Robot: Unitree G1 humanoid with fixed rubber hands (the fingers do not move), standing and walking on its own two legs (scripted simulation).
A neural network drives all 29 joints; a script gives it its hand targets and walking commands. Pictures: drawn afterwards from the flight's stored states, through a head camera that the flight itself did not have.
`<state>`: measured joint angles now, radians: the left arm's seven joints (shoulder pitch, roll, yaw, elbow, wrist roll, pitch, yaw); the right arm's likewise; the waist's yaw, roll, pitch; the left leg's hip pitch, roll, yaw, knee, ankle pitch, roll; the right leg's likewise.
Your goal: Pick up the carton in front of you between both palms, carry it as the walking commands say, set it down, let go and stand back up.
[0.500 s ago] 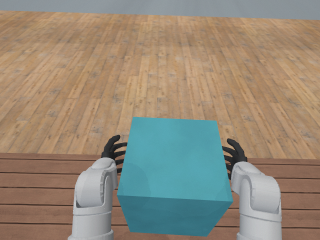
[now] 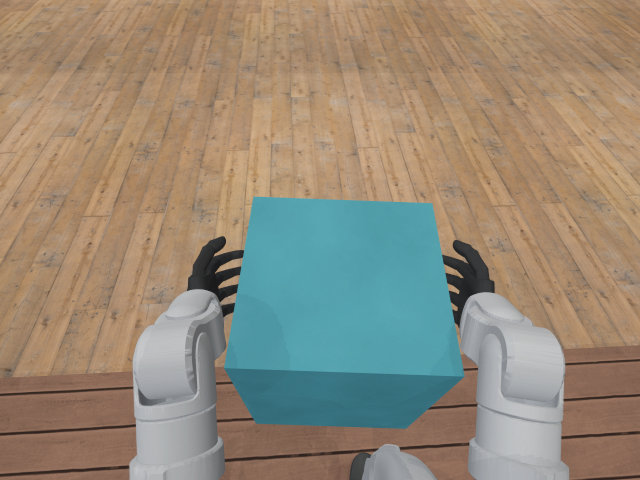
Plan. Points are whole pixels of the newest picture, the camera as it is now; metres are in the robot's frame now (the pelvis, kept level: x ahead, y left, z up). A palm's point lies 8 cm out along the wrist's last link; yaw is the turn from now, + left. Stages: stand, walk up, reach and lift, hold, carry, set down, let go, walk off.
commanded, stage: carry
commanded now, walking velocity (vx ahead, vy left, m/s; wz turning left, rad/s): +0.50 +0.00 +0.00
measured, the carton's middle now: (336, 323) +0.30 -0.01 +0.02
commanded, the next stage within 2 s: none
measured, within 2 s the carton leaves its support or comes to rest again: neither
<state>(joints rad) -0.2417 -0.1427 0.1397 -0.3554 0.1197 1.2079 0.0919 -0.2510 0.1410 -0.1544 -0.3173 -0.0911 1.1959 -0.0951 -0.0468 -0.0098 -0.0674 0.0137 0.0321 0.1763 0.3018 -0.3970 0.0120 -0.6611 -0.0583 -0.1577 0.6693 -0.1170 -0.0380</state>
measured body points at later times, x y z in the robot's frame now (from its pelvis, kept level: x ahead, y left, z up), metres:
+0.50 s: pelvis +0.32 -0.03 +0.00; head +0.37 -0.03 +0.44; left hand +0.70 +0.14 +0.11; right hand +0.71 -0.17 +0.10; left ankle +0.44 +0.09 -0.69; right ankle +0.22 -0.07 -0.73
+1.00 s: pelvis +0.68 -0.03 -0.06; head +0.73 -0.01 +0.38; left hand +1.07 +0.12 +0.06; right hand +1.07 -0.19 +0.07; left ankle +0.48 +0.04 -0.72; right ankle +0.87 -0.08 -0.78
